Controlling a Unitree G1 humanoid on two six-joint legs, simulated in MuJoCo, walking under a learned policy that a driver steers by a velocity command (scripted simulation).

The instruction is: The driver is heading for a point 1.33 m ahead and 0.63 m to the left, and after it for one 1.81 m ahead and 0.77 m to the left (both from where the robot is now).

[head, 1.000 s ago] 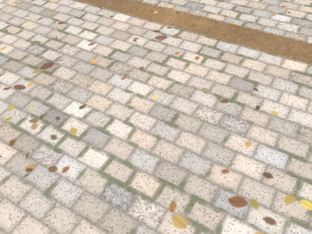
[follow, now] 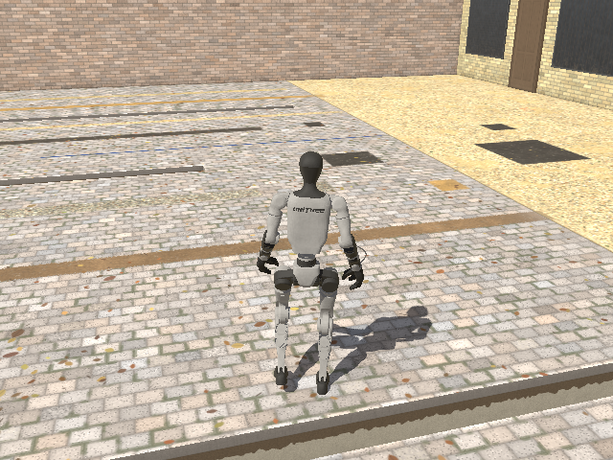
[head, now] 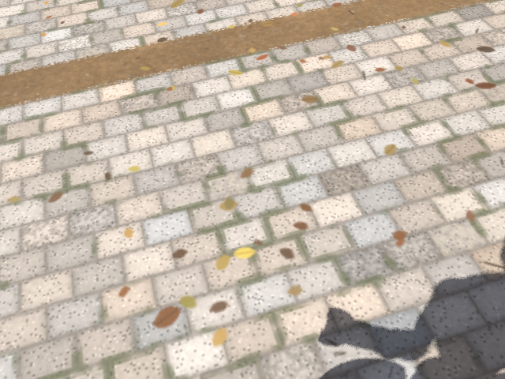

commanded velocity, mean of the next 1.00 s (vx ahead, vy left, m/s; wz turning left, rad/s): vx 0.51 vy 0.00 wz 0.73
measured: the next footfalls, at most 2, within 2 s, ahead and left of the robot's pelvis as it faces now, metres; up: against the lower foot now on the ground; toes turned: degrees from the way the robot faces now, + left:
left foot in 0.28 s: +0.03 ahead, +0.11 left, +0.00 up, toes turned +16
right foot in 0.72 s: +0.30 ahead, +0.01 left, +0.00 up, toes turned +36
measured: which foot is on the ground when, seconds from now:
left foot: up 0.00-0.26, down 0.28-0.72, up 0.74-1.00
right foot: down 0.00-0.28, up 0.30-0.70, down 0.72-1.00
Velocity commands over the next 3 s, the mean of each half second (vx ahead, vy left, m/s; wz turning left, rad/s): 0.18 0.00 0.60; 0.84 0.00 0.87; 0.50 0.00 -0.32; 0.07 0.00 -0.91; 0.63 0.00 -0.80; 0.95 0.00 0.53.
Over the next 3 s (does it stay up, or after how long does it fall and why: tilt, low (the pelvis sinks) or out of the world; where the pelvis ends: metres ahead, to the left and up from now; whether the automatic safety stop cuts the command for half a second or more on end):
stays up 1.10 0.38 -0.03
